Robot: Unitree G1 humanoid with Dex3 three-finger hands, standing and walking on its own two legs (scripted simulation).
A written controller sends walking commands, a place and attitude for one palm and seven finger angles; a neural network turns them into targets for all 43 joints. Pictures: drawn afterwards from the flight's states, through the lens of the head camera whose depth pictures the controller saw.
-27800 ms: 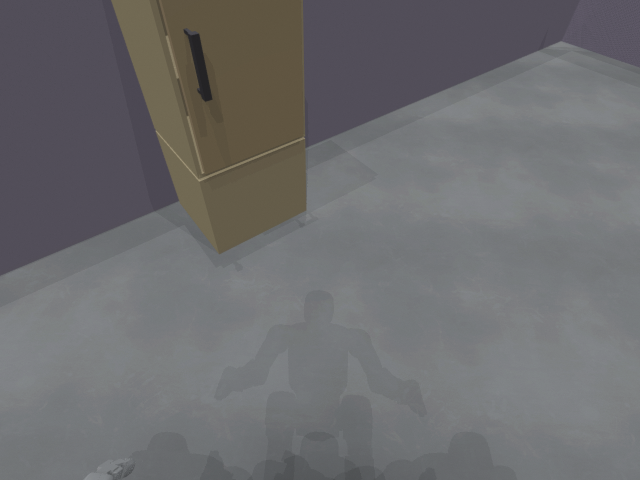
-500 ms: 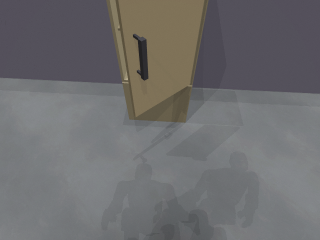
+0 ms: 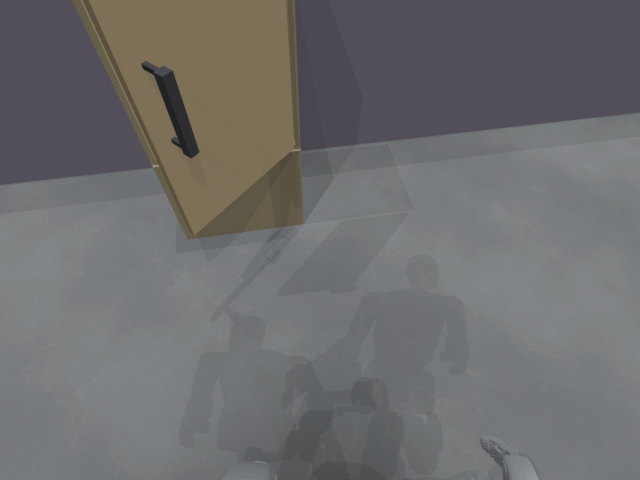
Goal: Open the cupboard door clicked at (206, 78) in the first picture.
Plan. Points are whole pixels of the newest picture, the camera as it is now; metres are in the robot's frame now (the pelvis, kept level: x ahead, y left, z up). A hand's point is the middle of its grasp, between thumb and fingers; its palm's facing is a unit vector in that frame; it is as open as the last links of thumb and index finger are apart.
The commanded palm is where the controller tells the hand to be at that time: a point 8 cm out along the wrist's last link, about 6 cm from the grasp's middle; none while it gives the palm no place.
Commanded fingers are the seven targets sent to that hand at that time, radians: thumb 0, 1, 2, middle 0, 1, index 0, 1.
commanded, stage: walk to a spot facing it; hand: left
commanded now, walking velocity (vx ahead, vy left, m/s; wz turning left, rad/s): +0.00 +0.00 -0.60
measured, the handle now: (171, 112) +0.67 +0.34 +0.01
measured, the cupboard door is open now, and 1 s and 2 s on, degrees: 43 43 43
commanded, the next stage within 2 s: none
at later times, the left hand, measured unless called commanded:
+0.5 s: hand (207, 453) +0.16 +0.18 -0.17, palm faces -0.28 -0.92 -0.27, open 7.4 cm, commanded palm none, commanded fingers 0.00 0.90 0.90 -0.20 -0.30 -0.20 -0.30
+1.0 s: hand (321, 359) +0.30 +0.03 -0.16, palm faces -0.62 -0.76 -0.22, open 7.4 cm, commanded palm none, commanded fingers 0.00 0.90 0.90 -0.20 -0.30 -0.20 -0.30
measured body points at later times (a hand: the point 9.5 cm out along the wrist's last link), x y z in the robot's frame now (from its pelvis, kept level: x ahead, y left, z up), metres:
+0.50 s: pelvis +0.01 +0.00 -0.01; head +0.07 -0.02 +0.43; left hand +0.17 +0.23 -0.15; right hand +0.00 -0.29 -0.15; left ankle +0.02 +0.13 -0.69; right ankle -0.01 -0.13 -0.74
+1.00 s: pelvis +0.07 -0.05 -0.02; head +0.10 -0.08 +0.43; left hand +0.34 +0.07 -0.15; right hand -0.11 -0.24 -0.16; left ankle +0.08 +0.11 -0.72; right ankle +0.02 -0.15 -0.75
